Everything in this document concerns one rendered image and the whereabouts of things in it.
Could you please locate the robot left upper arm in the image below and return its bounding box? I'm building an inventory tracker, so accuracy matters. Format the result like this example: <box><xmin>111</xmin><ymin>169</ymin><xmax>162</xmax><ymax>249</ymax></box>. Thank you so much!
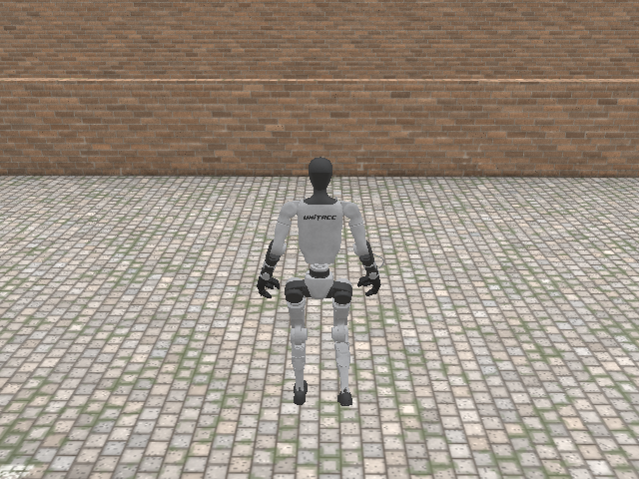
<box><xmin>270</xmin><ymin>201</ymin><xmax>300</xmax><ymax>255</ymax></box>

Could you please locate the robot right forearm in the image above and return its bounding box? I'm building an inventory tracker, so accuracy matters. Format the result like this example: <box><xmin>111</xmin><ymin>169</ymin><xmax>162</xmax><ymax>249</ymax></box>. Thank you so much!
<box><xmin>359</xmin><ymin>241</ymin><xmax>379</xmax><ymax>279</ymax></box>

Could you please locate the robot right foot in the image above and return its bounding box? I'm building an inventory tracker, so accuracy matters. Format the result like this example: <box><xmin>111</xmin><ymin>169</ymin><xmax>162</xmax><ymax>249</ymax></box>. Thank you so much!
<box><xmin>337</xmin><ymin>389</ymin><xmax>352</xmax><ymax>406</ymax></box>

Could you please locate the humanoid robot torso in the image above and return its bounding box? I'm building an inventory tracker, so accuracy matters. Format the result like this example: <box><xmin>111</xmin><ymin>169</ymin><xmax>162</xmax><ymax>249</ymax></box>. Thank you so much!
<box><xmin>297</xmin><ymin>196</ymin><xmax>343</xmax><ymax>299</ymax></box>

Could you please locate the robot left forearm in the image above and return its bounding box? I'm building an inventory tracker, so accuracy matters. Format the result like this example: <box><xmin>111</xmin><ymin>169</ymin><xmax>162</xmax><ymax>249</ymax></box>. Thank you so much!
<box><xmin>260</xmin><ymin>240</ymin><xmax>281</xmax><ymax>280</ymax></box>

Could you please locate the left robot hand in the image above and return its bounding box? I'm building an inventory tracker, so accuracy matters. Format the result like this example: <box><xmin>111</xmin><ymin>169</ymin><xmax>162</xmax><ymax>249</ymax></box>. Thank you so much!
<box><xmin>257</xmin><ymin>276</ymin><xmax>280</xmax><ymax>298</ymax></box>

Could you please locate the right robot hand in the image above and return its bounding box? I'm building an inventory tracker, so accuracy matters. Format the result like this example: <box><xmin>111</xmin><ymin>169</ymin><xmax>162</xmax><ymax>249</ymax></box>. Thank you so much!
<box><xmin>357</xmin><ymin>275</ymin><xmax>381</xmax><ymax>296</ymax></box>

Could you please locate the robot right upper arm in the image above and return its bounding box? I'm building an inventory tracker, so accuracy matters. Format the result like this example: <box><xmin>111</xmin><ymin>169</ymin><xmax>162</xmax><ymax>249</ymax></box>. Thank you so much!
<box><xmin>341</xmin><ymin>201</ymin><xmax>369</xmax><ymax>256</ymax></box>

